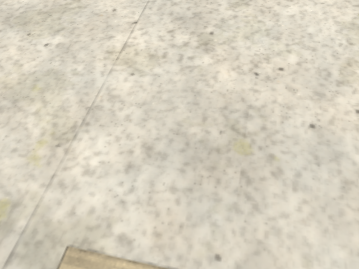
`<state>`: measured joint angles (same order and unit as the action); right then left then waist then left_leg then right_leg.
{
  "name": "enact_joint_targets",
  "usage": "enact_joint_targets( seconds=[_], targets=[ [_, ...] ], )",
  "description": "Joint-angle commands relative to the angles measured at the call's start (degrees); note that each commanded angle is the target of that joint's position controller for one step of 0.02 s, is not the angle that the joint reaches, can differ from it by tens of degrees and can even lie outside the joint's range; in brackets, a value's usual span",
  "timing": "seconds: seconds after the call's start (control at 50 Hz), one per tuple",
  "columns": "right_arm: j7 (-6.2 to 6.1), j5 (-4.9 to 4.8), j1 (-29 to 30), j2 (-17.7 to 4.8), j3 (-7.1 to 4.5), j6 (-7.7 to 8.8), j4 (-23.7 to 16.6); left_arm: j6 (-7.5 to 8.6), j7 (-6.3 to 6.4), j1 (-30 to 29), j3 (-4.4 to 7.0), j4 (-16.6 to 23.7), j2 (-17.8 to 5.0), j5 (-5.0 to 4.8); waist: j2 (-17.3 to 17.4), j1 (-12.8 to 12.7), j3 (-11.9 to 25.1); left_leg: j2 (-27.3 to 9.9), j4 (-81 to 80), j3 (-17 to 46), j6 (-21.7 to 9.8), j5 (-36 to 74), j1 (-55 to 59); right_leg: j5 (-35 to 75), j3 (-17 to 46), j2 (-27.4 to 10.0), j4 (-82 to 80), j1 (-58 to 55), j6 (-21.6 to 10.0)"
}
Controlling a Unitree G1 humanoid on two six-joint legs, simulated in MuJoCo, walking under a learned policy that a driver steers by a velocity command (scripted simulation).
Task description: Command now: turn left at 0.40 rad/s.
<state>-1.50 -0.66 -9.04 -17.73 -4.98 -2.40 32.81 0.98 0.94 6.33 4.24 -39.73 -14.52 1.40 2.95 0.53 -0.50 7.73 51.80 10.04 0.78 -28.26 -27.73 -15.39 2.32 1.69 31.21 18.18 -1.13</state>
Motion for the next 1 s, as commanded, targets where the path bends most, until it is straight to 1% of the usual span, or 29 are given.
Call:
enact_joint_targets(
  seconds=[0.02, 0.04, 0.06, 0.08, 0.12, 0.14, 0.16, 0.18, 0.2, 0.22, 0.24, 0.26, 0.28, 0.3, 0.32, 0.34, 0.36, 0.4, 0.46, 0.58, 0.74, 1.0],
  targets=[
    [-0.27, 0.13, -2.1, -7.7, -2.97, 0.49, -2.2, 0.19, 0.89, -3.5, 1.59, 4.8, -6.8, -0.8, -9.7, 1.0, 4.4, -3.4, 19.2, -0.7, 3.5, -1.3, -8.2, 22.5, 15.9, -17.6, -10.5, -8.9, -12.2],
    [-0.25, 0.22, -2.2, -6.1, -2.42, 0.11, -2.0, 0.0, 1.05, -3.7, 1.27, 4.7, -6.6, -1.25, -9.3, 0.7, 3.8, -3.3, 20.5, -1.1, 4.2, 0.7, -8.2, 24.6, 13.8, -16.7, -10.3, -8.5, -11.9],
    [-0.09, 0.09, -2.0, -4.2, -1.73, -0.02, -1.9, -0.31, 1.18, -3.3, 1.03, 4.4, -6.5, -1.12, -9.1, 0.7, 3.8, -3.3, 18.7, -2.6, 4.5, 2.0, -6.6, 25.8, 10.9, -14.9, -10.4, -7.7, -11.5],
    [-0.01, 0.0, -1.3, -2.8, -1.09, 0.01, -2.2, -0.54, 1.19, -2.9, 0.91, 4.0, -6.3, -0.9, -9.9, 0.4, 4.2, -3.8, 14.5, -4.2, 4.7, 3.0, -5.1, 25.8, 8.7, -13.5, -10.3, -8.1, -11.0],
    [0.23, 0.36, 0.4, -0.2, 0.29, 0.19, -2.7, -1.0, 1.14, -2.5, 0.69, 3.5, -6.1, -0.83, -12.1, -0.4, 5.8, -5.9, 2.3, -6.8, 4.7, 2.6, 0.6, 25.0, 5.9, -12.0, -9.4, -8.8, -10.3],
    [0.44, 0.58, 1.5, 0.7, 0.86, 0.29, -3.0, -1.19, 1.02, -1.6, 0.81, 3.1, -6.7, -0.92, -13.8, -1.3, 6.2, -6.7, -3.2, -8.1, 4.5, 1.1, 3.7, 24.1, 5.7, -12.1, -9.3, -8.7, -10.5],
    [0.6, 0.43, 1.7, 0.4, 0.87, 0.34, -3.1, -1.34, 0.87, -0.2, 1.0, 2.5, -7.6, -1.09, -15.1, -1.9, 6.0, -6.9, -7.7, -9.1, 4.4, 0.3, 5.8, 23.0, 6.5, -12.7, -9.1, -8.9, -11.1],
    [0.67, 0.16, 1.1, -0.6, 0.55, 0.37, -2.7, -1.43, 0.75, 0.8, 1.09, 2.2, -8.3, -1.35, -15.3, -2.2, 5.9, -6.7, -12.4, -10.0, 4.0, 2.6, 8.0, 22.1, 7.4, -13.3, -8.6, -8.9, -11.4],
    [0.73, 0.09, -0.6, -1.0, 0.29, 0.42, -1.8, -1.49, 0.68, 0.9, 0.96, 2.0, -8.4, -1.77, -14.5, -1.2, 5.6, -6.4, -19.6, -10.7, 3.3, 8.1, 11.5, 21.0, 7.5, -13.2, -7.6, -7.9, -11.0],
    [0.81, 0.31, -2.4, -0.8, 0.25, 0.49, -0.8, -1.38, 0.59, 1.4, 0.61, 1.7, -7.7, -2.25, -13.6, -0.2, 5.0, -5.8, -28.2, -11.3, 2.1, 14.7, 16.1, 19.7, 7.1, -12.6, -6.7, -6.1, -9.6],
    [0.7, 0.97, -2.8, -1.7, 0.24, 0.52, -1.0, -0.87, 0.39, 3.7, 0.18, 0.8, -6.7, -2.3, -11.8, -0.3, 5.1, -7.1, -32.0, -8.6, 0.5, 19.7, 21.3, 16.6, 6.8, -11.7, -6.0, -3.2, -6.5],
    [0.2, 1.61, -3.6, -5.0, -0.18, 0.52, -1.9, -0.07, -0.03, 4.9, -0.41, 0.9, -5.2, -0.96, -4.5, -1.5, 7.0, -13.9, -30.2, -0.7, -1.6, 31.7, 27.2, 10.3, 3.7, -8.8, -1.1, 1.4, -2.1],
    [0.17, 2.45, -0.5, -6.5, -0.25, 0.56, -1.6, 0.81, -0.29, 6.7, -1.27, 1.2, -2.4, 0.0, 8.2, -5.2, 6.8, -18.3, -27.8, 2.8, -6.1, 30.5, 21.1, -0.3, -1.5, -4.6, -1.7, 1.1, 1.8],
    [0.82, 2.42, 1.2, -2.1, 0.61, 1.04, -2.5, 0.85, 0.06, 3.0, -0.98, 1.3, -4.7, 0.5, 7.3, -2.5, 5.7, -17.2, -29.4, 3.1, -7.8, 20.7, 14.9, 0.6, -1.4, -4.9, -2.1, -3.8, 3.8],
    [1.15, 2.86, 1.2, -0.2, 1.2, 1.44, -2.2, 0.75, 0.1, 1.2, -0.63, 1.1, -5.7, 0.28, 5.2, -1.8, 4.0, -14.9, -29.8, 1.6, -6.2, 14.7, 13.6, 3.4, -1.8, -4.5, -2.1, -4.7, 4.4],
    [1.16, 2.94, 0.5, -0.9, 1.01, 1.72, -1.9, 0.58, 0.3, 1.1, -0.53, 0.5, -5.4, 0.12, 3.9, -1.2, 3.0, -13.3, -29.8, 0.4, -4.8, 12.5, 12.9, 4.3, -2.4, -4.1, -1.4, -4.9, 4.4],
    [1.14, 2.59, 0.3, -1.3, 0.97, 2.07, -1.8, 0.3, 0.46, 1.6, -0.49, 0.4, -5.3, 0.07, 4.4, -1.3, 1.7, -13.0, -29.9, 0.3, -4.3, 12.5, 12.0, 5.2, -2.2, -4.2, -1.5, -4.7, 4.2],
    [0.87, 2.28, -0.8, -0.6, 1.31, 2.45, -1.5, 0.25, 0.49, 2.7, -0.5, -0.3, -5.0, -0.33, 3.5, -1.4, 0.4, -12.6, -29.5, -0.2, -3.8, 13.9, 11.2, 6.0, -1.7, -4.6, -2.3, -4.8, 3.8],
    [0.73, 2.13, -1.2, 0.3, 1.51, 2.42, -1.7, 0.37, 0.51, 4.1, -0.51, -1.7, -4.4, -0.45, 1.5, -1.4, 0.2, -12.0, -29.0, -0.5, -3.8, 14.5, 11.5, 6.3, -1.8, -4.7, -2.5, -5.1, 3.9],
    [0.83, 1.94, -1.6, 1.2, 1.5, 2.5, -1.6, 0.45, 0.74, 5.3, -0.33, -3.7, -4.5, -0.63, -1.2, -1.4, 0.7, -11.0, -27.9, -1.5, -3.9, 17.3, 12.4, 7.5, -1.6, -5.1, -2.9, -5.8, 4.3],
    [0.77, 1.74, -3.0, 1.9, 1.24, 2.6, -0.1, 0.41, 1.16, 6.3, -0.29, -5.8, -4.6, -0.85, -2.0, -1.4, 1.2, -9.8, -26.5, -3.2, -3.6, 20.7, 13.1, 8.7, -1.5, -5.2, -2.6, -6.4, 4.0],
    [0.0, 1.47, -5.7, 2.1, 0.97, 2.66, 3.9, 0.07, 1.58, 7.0, -0.46, -9.9, -3.9, -1.12, -2.4, -1.3, 0.3, -8.7, -25.5, -5.0, -2.6, 21.2, 12.9, 8.9, -1.6, -4.8, -2.7, -6.3, 3.3]
  ],
)
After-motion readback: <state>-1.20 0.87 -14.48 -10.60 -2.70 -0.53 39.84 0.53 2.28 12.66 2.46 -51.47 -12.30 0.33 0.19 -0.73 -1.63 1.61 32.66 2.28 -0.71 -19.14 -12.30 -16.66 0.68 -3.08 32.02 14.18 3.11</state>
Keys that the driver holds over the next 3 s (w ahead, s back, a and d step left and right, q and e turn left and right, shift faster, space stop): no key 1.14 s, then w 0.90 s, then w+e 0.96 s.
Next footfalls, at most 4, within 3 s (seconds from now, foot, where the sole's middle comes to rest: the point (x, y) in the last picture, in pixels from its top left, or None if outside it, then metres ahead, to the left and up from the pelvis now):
0.26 left None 0.01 0.15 -0.77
1.82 left None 0.40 0.16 -0.77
2.36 right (214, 209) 0.71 -0.07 -0.77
2.86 left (180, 147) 1.02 0.06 -0.77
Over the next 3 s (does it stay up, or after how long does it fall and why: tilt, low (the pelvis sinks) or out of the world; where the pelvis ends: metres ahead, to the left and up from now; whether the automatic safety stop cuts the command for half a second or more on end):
stays up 0.90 -0.01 0.00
